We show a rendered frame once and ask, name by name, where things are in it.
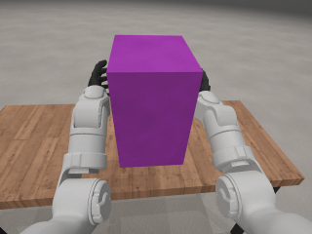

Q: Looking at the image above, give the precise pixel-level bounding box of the right robot hand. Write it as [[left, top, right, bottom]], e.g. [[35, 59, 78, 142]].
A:
[[199, 69, 211, 93]]

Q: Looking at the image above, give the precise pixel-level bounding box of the carton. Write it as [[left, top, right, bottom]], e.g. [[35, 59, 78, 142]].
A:
[[106, 34, 204, 168]]

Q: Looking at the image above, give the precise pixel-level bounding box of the robot left forearm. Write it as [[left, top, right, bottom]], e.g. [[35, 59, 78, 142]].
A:
[[52, 85, 110, 215]]

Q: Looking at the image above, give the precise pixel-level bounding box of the right robot upper arm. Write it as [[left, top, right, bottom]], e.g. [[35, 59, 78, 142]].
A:
[[215, 170, 312, 234]]

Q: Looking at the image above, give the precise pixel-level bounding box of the left robot upper arm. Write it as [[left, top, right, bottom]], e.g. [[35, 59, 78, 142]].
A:
[[20, 178, 112, 234]]

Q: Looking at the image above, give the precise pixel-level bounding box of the robot right forearm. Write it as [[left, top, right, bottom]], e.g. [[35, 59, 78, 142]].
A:
[[194, 91, 276, 205]]

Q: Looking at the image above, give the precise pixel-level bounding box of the table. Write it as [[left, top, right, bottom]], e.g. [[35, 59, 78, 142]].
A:
[[0, 100, 305, 234]]

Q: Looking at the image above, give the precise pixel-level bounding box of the left robot hand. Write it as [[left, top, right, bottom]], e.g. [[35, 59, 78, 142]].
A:
[[88, 59, 109, 95]]

